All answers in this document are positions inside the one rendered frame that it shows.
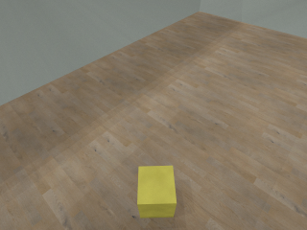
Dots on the carton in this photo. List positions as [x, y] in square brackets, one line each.
[156, 192]

